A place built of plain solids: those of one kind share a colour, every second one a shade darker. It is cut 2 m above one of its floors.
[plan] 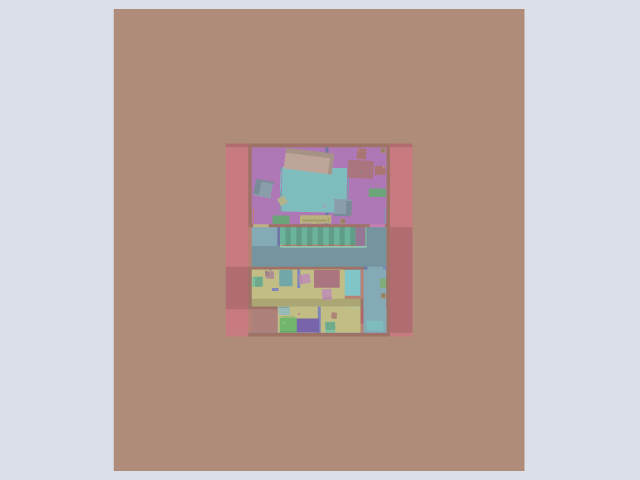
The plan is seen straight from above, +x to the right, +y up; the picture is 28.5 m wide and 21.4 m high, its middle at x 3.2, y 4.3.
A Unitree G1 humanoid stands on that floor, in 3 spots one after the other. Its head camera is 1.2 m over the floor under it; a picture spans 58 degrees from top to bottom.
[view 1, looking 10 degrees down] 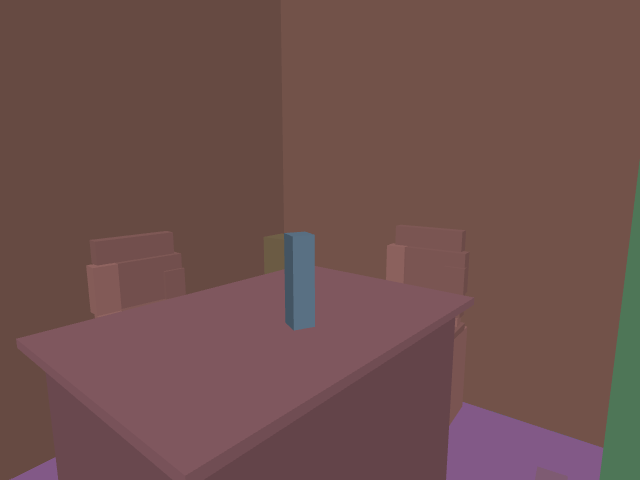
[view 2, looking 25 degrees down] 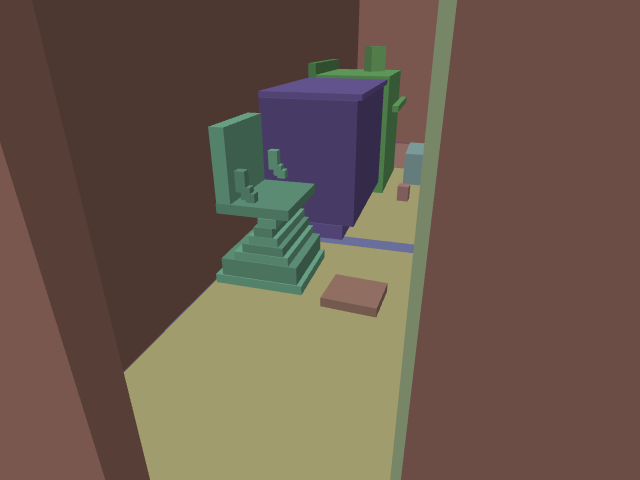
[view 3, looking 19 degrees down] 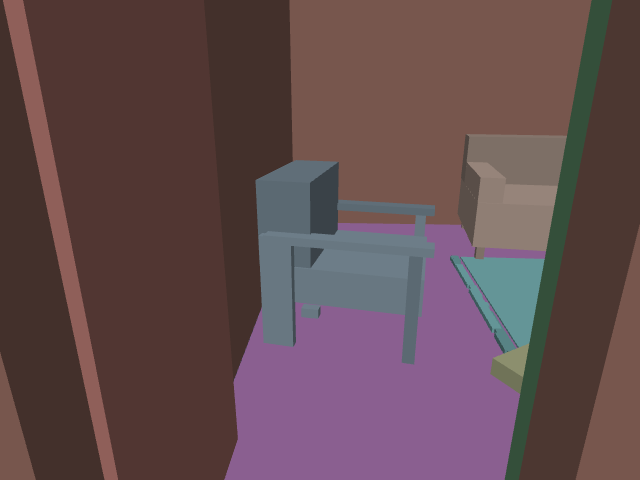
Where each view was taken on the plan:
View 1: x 4.08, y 6.58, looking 37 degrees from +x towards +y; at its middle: wall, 2.65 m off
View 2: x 5.67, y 1.27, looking -164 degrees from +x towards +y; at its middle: folding_chair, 2.57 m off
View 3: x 0.62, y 4.45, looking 93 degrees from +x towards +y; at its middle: armchair_frame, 1.90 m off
